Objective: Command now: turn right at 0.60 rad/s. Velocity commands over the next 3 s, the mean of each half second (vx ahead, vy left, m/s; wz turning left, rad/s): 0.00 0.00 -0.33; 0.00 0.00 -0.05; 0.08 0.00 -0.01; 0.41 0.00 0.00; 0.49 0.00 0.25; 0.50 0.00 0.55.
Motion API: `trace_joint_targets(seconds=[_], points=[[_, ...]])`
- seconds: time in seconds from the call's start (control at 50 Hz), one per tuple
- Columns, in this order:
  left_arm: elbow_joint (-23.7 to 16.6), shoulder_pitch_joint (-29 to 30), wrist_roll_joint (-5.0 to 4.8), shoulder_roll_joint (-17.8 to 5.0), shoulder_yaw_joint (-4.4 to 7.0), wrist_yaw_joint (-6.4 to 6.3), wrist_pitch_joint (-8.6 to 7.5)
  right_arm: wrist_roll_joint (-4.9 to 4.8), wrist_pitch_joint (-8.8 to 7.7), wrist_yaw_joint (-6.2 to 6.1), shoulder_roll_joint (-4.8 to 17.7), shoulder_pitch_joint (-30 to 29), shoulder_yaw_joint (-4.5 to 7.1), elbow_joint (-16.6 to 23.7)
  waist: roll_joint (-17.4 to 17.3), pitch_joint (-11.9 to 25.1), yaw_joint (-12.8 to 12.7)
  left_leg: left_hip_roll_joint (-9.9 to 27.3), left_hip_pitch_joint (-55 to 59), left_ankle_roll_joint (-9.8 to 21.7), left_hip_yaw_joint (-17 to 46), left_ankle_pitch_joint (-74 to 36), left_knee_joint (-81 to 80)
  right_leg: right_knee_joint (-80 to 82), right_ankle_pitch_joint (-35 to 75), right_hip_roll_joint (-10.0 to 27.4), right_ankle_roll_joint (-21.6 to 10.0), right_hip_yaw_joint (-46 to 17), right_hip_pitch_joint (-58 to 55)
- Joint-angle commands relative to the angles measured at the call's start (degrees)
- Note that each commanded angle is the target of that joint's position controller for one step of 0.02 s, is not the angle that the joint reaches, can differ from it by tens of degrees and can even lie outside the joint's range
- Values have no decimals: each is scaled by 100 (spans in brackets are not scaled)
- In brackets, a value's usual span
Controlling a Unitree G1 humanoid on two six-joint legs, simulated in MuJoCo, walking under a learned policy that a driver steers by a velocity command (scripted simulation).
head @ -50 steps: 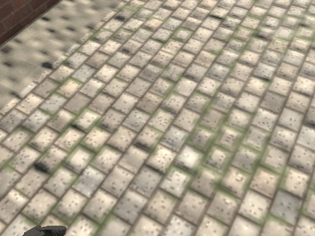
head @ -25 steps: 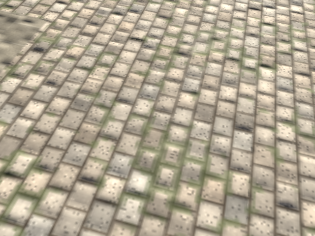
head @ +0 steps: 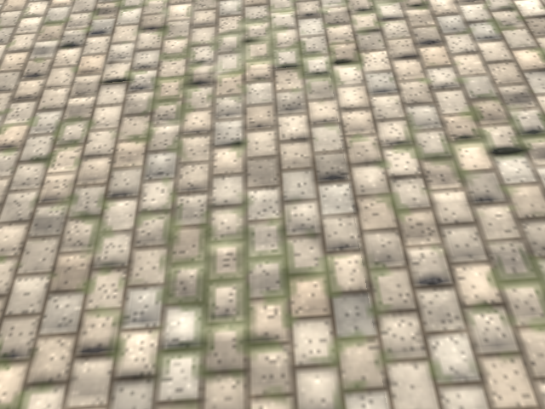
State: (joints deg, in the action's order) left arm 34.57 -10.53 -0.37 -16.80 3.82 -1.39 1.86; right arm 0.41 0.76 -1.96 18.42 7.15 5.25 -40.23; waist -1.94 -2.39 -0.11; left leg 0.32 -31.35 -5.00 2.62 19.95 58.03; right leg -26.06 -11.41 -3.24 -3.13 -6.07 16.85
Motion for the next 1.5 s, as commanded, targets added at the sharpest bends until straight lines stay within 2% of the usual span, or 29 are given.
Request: trace_joint_targets(seconds=[0.02,0.14,0.2,0.22,0.24,0.26,0.28,0.3,0.34,0.38,0.42,0.46,0.5,0.52,0.54,0.56,0.58,0.6,0.64,0.76,0.92,1.28,1.3,1.34,1.38,1.4,1.44,1.48,1.5], points=[[-383,149,-4,-1023,299,-60,-50,-9,-100,20,310,-227,52,455,997,753,-55,-52,-102,-30,160,-71,-730,529,1314,1279,-1024,-1520,-883],[-364,269,-1,-999,272,20,13,-79,-197,137,365,-130,55,484,1104,807,-123,-162,746,122,147,171,-1785,253,1457,1274,-1013,-2098,-687],[-327,418,-68,-827,183,6,49,-47,-270,219,244,181,28,427,1019,833,147,-137,1730,341,0,-923,-3380,-61,1504,998,-693,-2052,-481],[-285,217,-28,-655,129,-10,32,48,-286,209,399,228,47,455,725,881,95,309,2281,511,344,-1633,-3668,-277,768,769,-377,-1871,-155],[-260,-137,99,-404,51,-7,-5,159,-268,176,783,160,91,573,-522,977,-208,1366,2728,969,1375,-2838,-3792,-1257,-836,105,0,-1103,371],[-353,71,43,-639,139,-31,-50,276,-271,189,707,80,50,486,-1408,640,-208,2032,2141,1942,2336,-3060,-4020,-1713,-2194,-266,300,-479,823],[-256,106,67,-1032,261,-62,-63,200,-303,186,499,-44,-1,573,-1010,547,-62,2090,2017,2202,2316,-2792,-4111,-2675,-2437,-57,542,-472,837],[-179,128,15,-1093,326,-60,-49,121,-301,154,511,-58,5,542,-794,501,-51,1866,2102,2077,2048,-2577,-4045,-3217,-2252,-71,648,-432,1028],[4,-20,15,-809,293,-77,50,-17,-295,121,463,-208,-23,531,-529,395,-101,1524,2175,1788,1541,-2434,-3911,-3513,-1861,38,837,-471,1149],[81,-56,-6,-413,166,-42,70,-9,-237,123,319,-254,-81,494,-571,423,-127,1148,2148,1635,985,-2696,-3826,-2869,-1646,128,927,-126,829],[61,160,1,-144,45,-11,32,2,-164,129,307,-150,-80,448,-814,555,43,965,2280,1584,736,-2884,-3685,-1801,-1562,273,941,233,376],[118,158,-41,-218,60,12,7,-26,-101,132,408,89,-61,368,-905,671,135,1001,2441,1629,826,-2901,-3538,-828,-1116,243,897,398,-5],[282,-85,-2,-292,74,38,-13,-104,-98,144,349,210,-106,295,-761,642,-6,915,2230,1398,793,-2675,-3435,626,224,208,695,465,-750],[241,-82,64,-503,96,23,-21,-69,-164,167,296,406,-139,242,-515,719,55,863,1930,1099,778,-2269,-3422,644,797,471,527,99,-1237],[199,-126,106,-884,162,-22,-15,73,-254,223,216,492,-182,285,208,845,244,560,1617,793,420,-1725,-3135,250,1930,975,287,-362,-1552],[353,-2,120,-734,140,15,-17,113,-294,234,-2,528,-237,273,1020,854,389,204,1952,492,-31,-848,-3265,134,931,955,-17,-361,-907],[260,132,117,-431,74,62,-42,143,-294,227,194,213,-218,251,782,604,168,159,2025,322,-92,-815,-3132,256,317,809,-43,-337,-628],[330,102,160,-330,38,60,-68,115,-281,221,207,77,-200,254,662,493,125,154,2008,305,-115,-891,-3100,321,58,770,33,-331,-503],[396,60,137,-407,36,45,-140,66,-212,172,185,130,-201,219,602,238,115,169,1923,342,-90,-1107,-3075,316,127,692,128,-289,-361],[582,-91,111,-280,-38,-3,-202,35,-177,91,127,342,-197,-7,457,110,106,184,1955,283,-80,-1147,-3104,274,94,613,144,-248,-266],[888,-146,85,-185,-69,2,-238,9,-160,9,168,538,-173,-336,265,171,93,212,2037,216,-72,-1349,-3121,211,362,519,135,-142,-386],[1877,-326,38,-131,-92,-36,-237,-24,-98,-107,104,849,-192,-1149,222,47,80,167,2117,266,-130,-1441,-3218,255,518,363,208,93,-429],[1971,-436,33,-113,-97,-46,-225,-28,-89,-110,39,957,-209,-1243,273,168,73,69,2155,277,-245,-912,-3177,326,-95,323,179,122,-476],[2020,-524,-41,-352,-20,-68,-190,-94,-91,-123,18,889,-202,-1279,550,-137,-28,-239,1665,390,-558,773,-2700,578,-2458,428,-114,-171,-216],[2030,-771,-83,-609,47,-55,-266,-133,-231,-90,-110,612,-239,-1129,1127,-584,-194,-288,884,487,-664,998,-1890,1270,-3884,1190,-603,-1305,-91],[2046,-807,-106,-743,92,-43,-332,-175,-339,-42,-207,534,-267,-1070,1395,-763,-211,-152,752,581,-523,739,-1441,1558,-4026,1637,-886,-1979,52],[1957,-495,-134,-650,70,-28,-433,-238,-535,79,-180,656,-259,-1082,1359,-920,-10,113,730,853,-282,771,-1560,1592,-3443,1875,-1012,-2185,134],[1809,65,-190,-490,17,1,-427,-227,-651,167,-179,1523,-213,-1459,1020,-644,504,-38,2362,1010,-463,78,-3023,989,-2503,1307,-600,-1215,694],[1737,198,-138,-260,-44,8,-451,-155,-660,186,-5,2099,-135,-1715,440,-364,667,148,3232,978,29,-227,-3306,-41,-1652,827,-324,-531,1087]])
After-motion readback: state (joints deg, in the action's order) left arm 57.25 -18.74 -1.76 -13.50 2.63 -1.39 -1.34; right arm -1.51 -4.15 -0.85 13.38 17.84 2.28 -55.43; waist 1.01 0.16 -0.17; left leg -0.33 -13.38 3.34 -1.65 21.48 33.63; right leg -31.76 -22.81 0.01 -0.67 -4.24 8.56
